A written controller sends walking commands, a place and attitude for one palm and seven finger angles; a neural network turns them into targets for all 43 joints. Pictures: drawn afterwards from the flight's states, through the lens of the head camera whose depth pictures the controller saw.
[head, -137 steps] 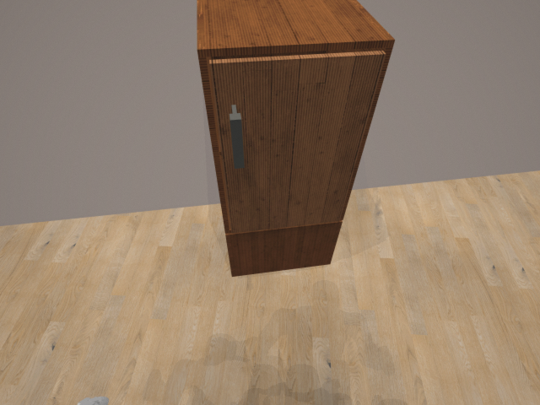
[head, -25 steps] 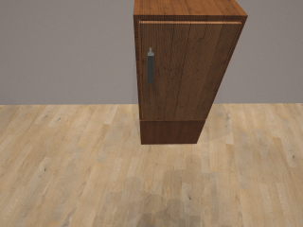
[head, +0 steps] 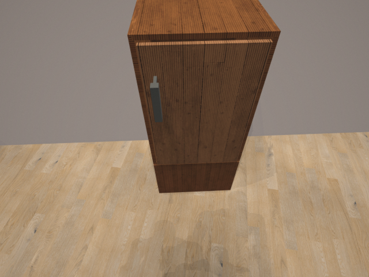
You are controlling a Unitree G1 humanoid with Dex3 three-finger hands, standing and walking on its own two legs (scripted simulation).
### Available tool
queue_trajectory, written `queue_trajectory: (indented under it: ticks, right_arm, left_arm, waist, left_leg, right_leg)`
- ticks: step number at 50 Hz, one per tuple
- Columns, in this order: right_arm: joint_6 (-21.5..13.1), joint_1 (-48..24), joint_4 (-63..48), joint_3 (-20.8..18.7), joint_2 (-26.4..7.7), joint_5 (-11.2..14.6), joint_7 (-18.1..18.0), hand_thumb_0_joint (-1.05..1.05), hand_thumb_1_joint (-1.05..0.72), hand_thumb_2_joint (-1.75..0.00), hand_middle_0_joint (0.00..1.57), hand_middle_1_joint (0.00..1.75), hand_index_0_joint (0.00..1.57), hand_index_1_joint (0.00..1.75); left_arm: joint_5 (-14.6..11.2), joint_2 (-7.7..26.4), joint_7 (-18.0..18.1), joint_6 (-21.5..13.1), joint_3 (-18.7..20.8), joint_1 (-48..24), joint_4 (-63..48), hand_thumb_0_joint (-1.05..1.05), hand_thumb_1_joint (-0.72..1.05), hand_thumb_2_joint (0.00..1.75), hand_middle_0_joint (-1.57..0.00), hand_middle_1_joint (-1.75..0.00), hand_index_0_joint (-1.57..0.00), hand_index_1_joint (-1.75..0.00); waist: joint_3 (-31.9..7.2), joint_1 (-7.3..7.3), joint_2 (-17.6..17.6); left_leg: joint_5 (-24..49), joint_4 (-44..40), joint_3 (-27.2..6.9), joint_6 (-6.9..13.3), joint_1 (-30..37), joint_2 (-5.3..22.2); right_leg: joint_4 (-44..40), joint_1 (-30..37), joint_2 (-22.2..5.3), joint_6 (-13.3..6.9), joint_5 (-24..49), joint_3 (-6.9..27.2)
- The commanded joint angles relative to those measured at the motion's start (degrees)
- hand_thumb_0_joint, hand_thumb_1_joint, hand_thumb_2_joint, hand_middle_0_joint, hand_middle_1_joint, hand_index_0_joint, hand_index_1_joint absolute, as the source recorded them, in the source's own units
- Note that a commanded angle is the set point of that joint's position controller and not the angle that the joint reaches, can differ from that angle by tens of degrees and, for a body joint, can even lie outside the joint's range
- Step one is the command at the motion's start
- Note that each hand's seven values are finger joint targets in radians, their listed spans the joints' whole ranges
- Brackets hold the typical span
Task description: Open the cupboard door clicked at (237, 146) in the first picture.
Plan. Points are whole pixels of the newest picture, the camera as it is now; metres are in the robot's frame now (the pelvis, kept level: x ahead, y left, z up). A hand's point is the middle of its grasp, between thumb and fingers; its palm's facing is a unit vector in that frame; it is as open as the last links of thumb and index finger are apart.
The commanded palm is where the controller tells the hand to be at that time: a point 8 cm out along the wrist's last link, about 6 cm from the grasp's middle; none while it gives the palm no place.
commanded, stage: come to a stop and stand still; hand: left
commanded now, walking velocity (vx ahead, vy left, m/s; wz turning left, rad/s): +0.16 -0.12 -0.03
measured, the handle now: (157, 99) +0.63 +0.12 +0.00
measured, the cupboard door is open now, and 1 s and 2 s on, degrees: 0 0 0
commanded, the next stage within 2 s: look again from close up in 1.38 s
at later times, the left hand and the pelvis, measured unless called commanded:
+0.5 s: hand out of the picture +0.08 +0.15 -0.16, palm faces +0.05 -0.97 -0.25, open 7.3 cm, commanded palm none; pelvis +0.07 -0.04 +0.00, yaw -2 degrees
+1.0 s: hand out of the picture +0.07 +0.20 -0.16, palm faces -0.01 -0.98 -0.22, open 7.4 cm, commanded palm none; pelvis +0.02 +0.02 +0.01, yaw -3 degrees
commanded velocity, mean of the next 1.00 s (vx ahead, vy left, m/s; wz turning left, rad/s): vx -0.08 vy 0.04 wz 0.00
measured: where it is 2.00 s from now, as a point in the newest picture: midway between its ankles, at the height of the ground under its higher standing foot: outside the picture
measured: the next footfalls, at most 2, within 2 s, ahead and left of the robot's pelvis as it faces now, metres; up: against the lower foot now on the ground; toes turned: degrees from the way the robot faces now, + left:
left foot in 0.24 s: +0.15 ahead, +0.09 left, +0.00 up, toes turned +5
left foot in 0.88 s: +0.07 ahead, +0.11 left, +0.00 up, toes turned -3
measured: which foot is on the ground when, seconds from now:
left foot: up 0.00-0.22, down 0.24-0.48, up 0.50-0.86, down 0.88-1.00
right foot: down 0.00-1.00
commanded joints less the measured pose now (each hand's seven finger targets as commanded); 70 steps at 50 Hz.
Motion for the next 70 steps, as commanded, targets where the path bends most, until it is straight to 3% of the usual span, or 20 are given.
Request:
queue_trajectory:
  ticks: [1, 3, 7, 10, 13, 16, 21, 23, 24, 25, 28, 35, 36, 38, 40, 42, 43, 47, 52, 70]
  right_arm:
    - [-2.21, -7.11, -7.04, -0.96, -2.95, -0.37, 0.56, 0.0, -0.9, -0.9, 0.2, 0.3, 0.2, 0.3]
    - [-1.59, -3.74, -6.1, -0.71, -0.73, -0.44, 0.92, 0.0, -0.9, -0.9, 0.2, 0.3, 0.2, 0.3]
    - [-1.54, -4.84, -5.61, 1.14, 1.43, 0.23, 0.17, 0.0, -0.9, -0.9, 0.2, 0.3, 0.2, 0.3]
    - [-1.76, -4.18, -4.12, 1.69, 0.57, 0.99, -0.68, 0.0, -0.9, -0.9, 0.2, 0.3, 0.2, 0.3]
    - [-1.46, -4.09, -5.4, 0.07, -5.17, 0.82, -1.4, 0.0, -0.9, -0.9, 0.2, 0.3, 0.2, 0.3]
    - [-0.75, -7.86, -6.47, -0.23, -6.1, 1.04, -1.94, 0.0, -0.9, -0.9, 0.2, 0.3, 0.2, 0.3]
    - [0.31, -13.17, -9.84, -1.9, -7.64, 0.53, -0.98, 0.0, -0.9, -0.9, 0.2, 0.3, 0.2, 0.3]
    - [0.79, -13.67, -11.24, -1.93, -5.04, 0.72, -0.51, 0.0, -0.9, -0.9, 0.2, 0.3, 0.2, 0.3]
    - [1.38, -13.91, -11.59, -1.63, -3.44, 0.4, -0.39, 0.0, -0.9, -0.9, 0.2, 0.3, 0.2, 0.3]
    - [2.12, -14.76, -11.42, -1.66, -3.18, 0.27, -0.61, 0.0, -0.9, -0.9, 0.2, 0.3, 0.2, 0.3]
    - [2.34, -13.53, -10.22, -1.56, -2.7, 0.48, -0.26, 0.0, -0.9, -0.9, 0.2, 0.3, 0.2, 0.3]
    - [1.3, -14.78, -9.45, -0.23, -2.82, 1.0, 0.08, 0.0, -0.9, -0.9, 0.2, 0.3, 0.2, 0.3]
    - [-0.94, -15.4, -14.81, -0.15, -4.47, 1.35, 0.1, 0.0, -0.9, -0.9, 0.2, 0.3, 0.2, 0.3]
    - [-1.5, -13.22, -16.09, 0.1, -4.16, 1.71, 1.12, 0.0, -0.9, -0.9, 0.2, 0.3, 0.2, 0.3]
    - [-1.2, -11.72, -16.67, 0.64, -2.78, 1.58, 0.8, 0.0, -0.9, -0.9, 0.2, 0.3, 0.2, 0.3]
    - [-1.31, -6.49, -14.65, 0.64, -4.06, 1.12, 0.56, 0.0, -0.9, -0.9, 0.2, 0.3, 0.2, 0.3]
    - [-1.88, -5.44, -14.64, 0.43, -6.54, 0.66, 0.61, 0.0, -0.9, -0.9, 0.2, 0.3, 0.2, 0.3]
    - [-1.41, -8.36, -14.88, 1.45, -6.57, 0.35, 0.35, 0.0, -0.9, -0.9, 0.2, 0.3, 0.2, 0.3]
    - [-1.55, -6.97, -14.74, 1.0, -7.8, -0.15, 0.55, 0.0, -0.9, -0.9, 0.2, 0.3, 0.2, 0.3]
    - [-2.16, -3.37, -9.12, 1.66, -6.88, 0.36, 0.29, 0.0, -0.9, -0.9, 0.2, 0.3, 0.2, 0.3]
  left_arm:
    - [0.18, 6.61, 1.8, -0.37, 1.05, 6.72, 0.53, 0.0, 0.9, 0.9, -0.2, -0.3, -0.2, -0.3]
    - [0.49, 5.53, 2.14, -0.8, 0.58, 4.62, 0.27, 0.0, 0.9, 0.9, -0.2, -0.3, -0.2, -0.3]
    - [-0.01, 4.04, 2.48, -0.8, -0.71, 5.46, 1.36, 0.0, 0.9, 0.9, -0.2, -0.3, -0.2, -0.3]
    - [-0.91, 4.1, 2.96, -0.51, -1.13, 5.98, 2.16, 0.0, 0.9, 0.9, -0.2, -0.3, -0.2, -0.3]
    - [-0.68, 2.94, 3.81, 1.04, -0.81, 7.76, 0.83, 0.0, 0.9, 0.9, -0.2, -0.3, -0.2, -0.3]
    - [-0.96, 4.09, 3.88, 1.82, -0.54, 8.06, 0.16, 0.0, 0.9, 0.9, -0.2, -0.3, -0.2, -0.3]
    - [-0.18, 4.06, 3.37, 2.46, 0.11, 8.6, -1.19, 0.0, 0.9, 0.9, -0.2, -0.3, -0.2, -0.3]
    - [0.56, 7.25, 3.69, 1.83, 0.47, 8.62, -1.78, 0.0, 0.9, 0.9, -0.2, -0.3, -0.2, -0.3]
    - [0.53, 8.84, 4.0, 1.5, 0.87, 9.2, -1.56, 0.0, 0.9, 0.9, -0.2, -0.3, -0.2, -0.3]
    - [0.24, 8.23, 4.18, 1.53, 0.59, 9.99, -1.0, 0.0, 0.9, 0.9, -0.2, -0.3, -0.2, -0.3]
    - [0.2, 7.3, 4.12, 1.44, 0.24, 5.34, -2.74, 0.0, 0.9, 0.9, -0.2, -0.3, -0.2, -0.3]
    - [0.14, 9.12, 3.43, 0.94, 0.09, 6.76, -2.13, 0.0, 0.9, 0.9, -0.2, -0.3, -0.2, -0.3]
    - [0.6, 10.85, 5.95, -0.84, 0.08, 10.62, -3.58, 0.0, 0.9, 0.9, -0.2, -0.3, -0.2, -0.3]
    - [0.22, 12.27, 5.34, -1.61, 0.53, 9.79, -6.83, 0.0, 0.9, 0.9, -0.2, -0.3, -0.2, -0.3]
    - [0.26, 11.07, 5.05, -1.06, 0.12, 7.02, -7.76, 0.0, 0.9, 0.9, -0.2, -0.3, -0.2, -0.3]
    - [-0.57, 9.34, 4.66, -0.22, -1.02, 4.45, -7.55, 0.0, 0.9, 0.9, -0.2, -0.3, -0.2, -0.3]
    - [-0.66, 7.84, 4.35, 0.36, -1.2, 4.95, -7.58, 0.0, 0.9, 0.9, -0.2, -0.3, -0.2, -0.3]
    - [-0.56, 7.25, 3.38, 1.55, -1.67, 1.97, -6.98, 0.0, 0.9, 0.9, -0.2, -0.3, -0.2, -0.3]
    - [-0.03, 7.05, 2.49, 1.93, -1.74, 3.41, -6.71, 0.0, 0.9, 0.9, -0.2, -0.3, -0.2, -0.3]
    - [-0.27, 5.62, 2.21, 0.86, -2.55, 6.38, -2.5, 0.0, 0.9, 0.9, -0.2, -0.3, -0.2, -0.3]
  waist:
    - [2.9, 2.15, -5.04]
    - [1.83, -0.13, -5.13]
    - [0.82, 0.0, -4.95]
    - [-2.88, -0.24, -4.72]
    - [-2.19, 0.2, 2.53]
    - [-3.68, 1.44, 10.9]
    - [-6.25, 3.02, 4.68]
    - [-6.81, 2.66, -7.94]
    - [-4.79, 3.4, -14.73]
    - [-3.76, 3.87, -12.58]
    - [-1.76, 1.59, -7.59]
    - [-3.33, 3.14, -10.42]
    - [-7.75, 3.17, -13.99]
    - [-12.73, 3.0, -8.18]
    - [-9.29, 1.5, -4.55]
    - [-6.61, -0.56, -2.46]
    - [-5.77, 0.71, 1.15]
    - [4.82, 1.14, 5.96]
    - [4.92, 1.79, 0.76]
    - [3.17, 1.42, -0.93]
  left_leg:
    - [3.38, 15.36, 1.63, 1.36, -17.82, 1.28]
    - [5.39, 9.2, 3.43, 0.92, -12.48, 0.8]
    - [9.55, -7.2, 4.3, -0.39, -5.95, -1.13]
    - [23.03, -22.67, 3.48, -0.34, 3.02, -2.26]
    - [58.74, -22.24, -1.5, 3.7, 11.62, 5.21]
    - [68.43, -25.12, -6.31, 9.04, 12.24, 10.03]
    - [52.39, -22.95, -4.26, 8.57, 8.68, 8.33]
    - [34.41, -14.29, 2.04, 2.76, 1.58, -0.08]
    - [10.63, -7.44, 4.87, 0.17, -6.41, -5.93]
    - [-0.31, 0.17, 1.04, 0.08, -9.23, -6.71]
    - [2.97, 9.02, -1.77, -0.58, -10.91, -5.64]
    - [4.08, -7.91, 0.45, -1.17, -5.27, -4.51]
    - [-2.72, -3.26, 2.73, -1.62, -10.28, -9.68]
    - [7.27, -6.06, 1.09, 1.66, -9.68, -6.57]
    - [8.46, -15.47, 0.86, 1.33, -3.11, -7.15]
    - [20.61, -26.42, -0.88, 1.83, 6.23, -4.54]
    - [32.83, -24.92, -5.33, 3.7, 6.32, 0.86]
    - [13.29, -30.51, -7.75, 4.08, -4.3, 0.06]
    - [-4.4, -37.02, -10.44, 4.79, -9.65, 0.15]
    - [-1.53, -36.26, -10.45, 4.89, -6.51, -0.17]
  right_leg:
    - [-23.64, 6.31, -16.68, -9.86, -4.23, 21.77]
    - [-23.33, 3.62, -14.31, -8.75, 3.11, 15.0]
    - [-18.99, 5.6, -12.26, -8.15, 29.03, 11.13]
    - [-12.11, 9.67, -8.99, -4.11, 39.83, 8.36]
    - [-7.73, 3.46, -4.74, 1.76, 24.71, 7.61]
    - [-0.81, 2.36, -2.58, 3.48, 0.91, 6.0]
    - [-2.96, 3.61, -2.83, 3.17, 0.67, 6.47]
    - [-10.27, 8.94, -10.23, 1.63, 30.63, 15.47]
    - [-11.44, 13.39, -17.24, -0.62, 50.84, 21.29]
    - [-11.26, 13.63, -19.5, -2.47, 60.28, 21.63]
    - [-10.8, 12.44, -16.79, -7.03, 52.94, 15.89]
    - [-12.1, 15.36, -14.29, -8.11, 43.94, 15.38]
    - [-6.8, 23.62, -14.41, -3.66, 88.15, 24.09]
    - [-2.74, 26.32, -13.81, -4.27, 72.45, 16.75]
    - [-4.56, 17.95, -12.65, -5.59, 52.12, 14.75]
    - [-3.61, 9.32, -8.62, -2.03, 30.69, 11.65]
    - [-4.19, 6.64, -5.83, 0.14, 17.67, 9.43]
    - [-9.89, 3.38, -2.6, 0.81, -2.49, 9.17]
    - [-9.23, 5.35, -1.73, 1.05, -5.24, 8.05]
    - [-10.82, 4.44, -2.74, 0.5, -4.17, 12.11]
